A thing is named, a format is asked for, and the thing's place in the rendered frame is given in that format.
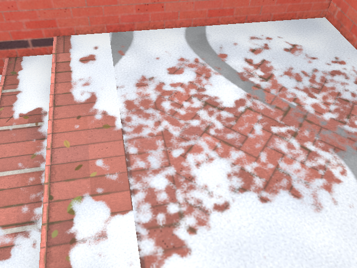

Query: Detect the stairs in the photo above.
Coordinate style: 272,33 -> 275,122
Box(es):
0,54 -> 52,268

